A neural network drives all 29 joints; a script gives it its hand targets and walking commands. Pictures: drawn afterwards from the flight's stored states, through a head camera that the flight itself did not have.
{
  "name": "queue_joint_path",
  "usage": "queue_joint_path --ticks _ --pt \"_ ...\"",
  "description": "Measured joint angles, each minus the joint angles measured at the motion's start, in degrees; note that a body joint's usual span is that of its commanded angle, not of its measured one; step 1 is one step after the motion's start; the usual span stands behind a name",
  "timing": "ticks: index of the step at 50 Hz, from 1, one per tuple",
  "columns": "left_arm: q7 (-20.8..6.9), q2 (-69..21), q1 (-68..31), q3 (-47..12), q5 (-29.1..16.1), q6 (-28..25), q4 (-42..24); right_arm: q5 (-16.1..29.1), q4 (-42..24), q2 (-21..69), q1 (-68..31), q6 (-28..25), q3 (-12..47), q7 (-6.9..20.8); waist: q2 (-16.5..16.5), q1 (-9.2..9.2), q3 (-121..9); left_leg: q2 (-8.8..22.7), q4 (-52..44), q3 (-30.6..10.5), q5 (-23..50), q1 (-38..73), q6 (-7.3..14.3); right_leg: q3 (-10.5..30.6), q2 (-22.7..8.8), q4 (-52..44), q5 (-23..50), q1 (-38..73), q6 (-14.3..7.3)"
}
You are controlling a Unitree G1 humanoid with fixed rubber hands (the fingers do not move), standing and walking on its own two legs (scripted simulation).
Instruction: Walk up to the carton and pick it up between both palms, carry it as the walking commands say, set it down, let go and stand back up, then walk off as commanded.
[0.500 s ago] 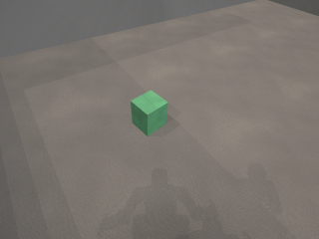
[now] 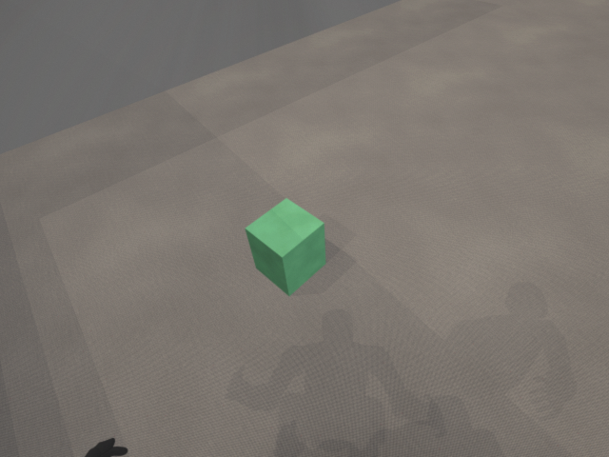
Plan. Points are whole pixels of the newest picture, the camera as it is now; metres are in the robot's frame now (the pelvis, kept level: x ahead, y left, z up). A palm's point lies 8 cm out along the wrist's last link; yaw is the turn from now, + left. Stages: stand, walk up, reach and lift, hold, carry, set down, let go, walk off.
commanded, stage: walk up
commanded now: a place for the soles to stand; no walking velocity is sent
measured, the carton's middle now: (287, 247) +0.97 +0.12 -0.64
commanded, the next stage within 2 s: none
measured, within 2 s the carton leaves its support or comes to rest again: neither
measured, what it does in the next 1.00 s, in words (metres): walks ahead: left foot, then right foot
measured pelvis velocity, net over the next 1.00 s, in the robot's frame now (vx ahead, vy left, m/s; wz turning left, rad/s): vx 0.36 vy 0.05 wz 0.00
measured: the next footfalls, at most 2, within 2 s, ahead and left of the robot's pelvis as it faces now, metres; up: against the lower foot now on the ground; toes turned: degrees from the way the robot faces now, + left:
left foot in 0.36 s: +0.30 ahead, +0.17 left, +0.00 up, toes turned +3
right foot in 0.86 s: +0.47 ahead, -0.05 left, +0.00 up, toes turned -2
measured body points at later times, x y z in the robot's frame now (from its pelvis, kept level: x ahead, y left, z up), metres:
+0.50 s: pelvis +0.21 +0.08 +0.00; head +0.23 +0.11 +0.45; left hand +0.23 +0.40 -0.13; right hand +0.34 -0.23 -0.07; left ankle +0.26 +0.17 -0.73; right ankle +0.15 -0.08 -0.66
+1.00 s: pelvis +0.36 +0.05 +0.00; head +0.38 +0.02 +0.45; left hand +0.46 +0.37 -0.08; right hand +0.42 -0.27 -0.12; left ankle +0.33 +0.18 -0.67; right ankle +0.43 -0.05 -0.73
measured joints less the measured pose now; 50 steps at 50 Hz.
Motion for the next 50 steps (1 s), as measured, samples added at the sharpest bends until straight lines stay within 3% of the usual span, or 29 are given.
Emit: queue_joint_path --ticks 9,14,18,20,22,24,31,36,39,43,45,47,50 --pt "-0.18 0.79 8.02 1.13 0.91 -0.32 1.61 -0.9 0.77 -2.35 -1.78 1.21 -2.11 1.68 1.08 2.54 -1.99 4.05 -16.0 -0.71 13.48 -8.24 -3.59 -0.29 -0.7 -8.82 -1.89 10.78 1.44" --pt "-0.54 1.99 10.55 1.82 0.87 0.29 2.41 -1.15 1.56 -2.13 -3.59 1.4 -2.23 1.9 0.54 3.82 -2.69 4.77 -25.27 2.27 15.17 -6.4 -3.05 -0.75 -0.52 -9.25 -5.45 13.49 2.67" --pt "-0.32 2.84 12.09 1.65 0.6 0.84 2.61 -1.25 0.76 -1.35 -5.49 0.1 -1.62 1.5 -1.01 4.77 -3.17 3.68 -32.87 4.56 12.67 -0.94 -1.08 -0.28 -1.1 -4.11 -11.24 13.38 4.09" --pt "0.11 2.7 11.34 1.36 0.18 1.47 3.06 -1.79 -0.26 -0.55 -6.84 -1.07 -1.56 0.73 -2.92 4.19 -2.04 2.16 -30.31 5.48 13.68 -1.05 -0.44 0.9 -2.73 8.0 -13.47 8.9 2.95" --pt "0.31 2.11 10.05 0.45 0.26 2.0 3.19 -1.08 -1.69 0.18 -7.3 -1.59 -1.07 0.14 -3.31 3.11 -0.88 1.69 -28.9 5.21 11.24 0.23 -0.24 3.49 -1.39 21.38 -15.1 3.04 2.02" --pt "0.29 2.0 9.25 -0.28 0.41 2.17 2.8 -0.26 -2.62 0.99 -6.72 -1.77 -0.48 -0.21 -3.73 2.21 -0.71 1.53 -30.51 4.76 10.3 2.88 -0.26 4.47 -0.83 28.05 -13.87 -1.87 1.68" --pt "-0.3 2.48 7.89 0.44 0.47 2.96 2.18 0.48 -3.1 2.18 -1.98 -1.72 0.21 -0.65 -5.92 0.78 -1.78 0.2 -36.68 4.63 8.8 12.5 0.2 7.79 -3.13 26.18 -4.03 -10.98 3.2" --pt "-1.11 1.89 7.13 0.89 1.34 3.97 3.13 0.01 -3.0 1.07 -0.1 -1.46 -0.37 -0.61 -5.59 0.21 -1.94 -0.61 -38.99 5.94 6.9 17.0 0.02 6.12 -4.73 16.16 1.37 -12.2 4.27" --pt "-1.65 1.33 5.65 0.97 1.83 3.92 3.24 -0.21 -3.01 0.01 0.63 -1.13 -0.74 -0.55 -4.63 -0.22 -1.56 -0.94 -38.46 6.53 5.0 17.98 -0.3 3.24 -5.18 9.79 0.96 -10.76 3.83" --pt "-1.88 1.03 3.86 1.16 2.22 2.61 2.25 -0.08 -2.88 -1.29 2.17 -0.58 -1.15 -0.56 -2.49 -0.79 -1.96 -0.43 -32.93 6.4 -0.08 16.61 -1.14 1.07 -3.48 2.36 -1.36 -5.49 1.92" --pt "-1.36 1.05 2.75 1.4 2.35 1.4 0.98 0.24 -2.27 -1.44 1.96 -0.27 -1.24 -0.86 -0.87 -0.11 -0.97 0.64 -21.56 5.27 -2.9 12.2 -0.31 0.48 -2.23 3.37 1.72 -5.39 1.43" --pt "-0.84 1.03 2.58 1.18 1.73 0.87 -0.39 0.19 -1.68 -1.1 0.94 0.08 -0.75 -1.22 -0.5 0.9 0.1 -0.63 -8.44 2.84 -5.47 6.68 0.26 0.97 -1.7 4.69 0.07 -4.6 1.22" --pt "-0.33 0.41 3.25 0.72 0.67 0.88 -1.27 0.11 -2.09 -0.99 0.65 -0.15 -0.21 -1.07 0.39 1.45 0.13 -0.41 -1.43 1.37 -4.3 0.17 0.11 1.1 -1.3 1.92 -0.57 -1.4 0.95"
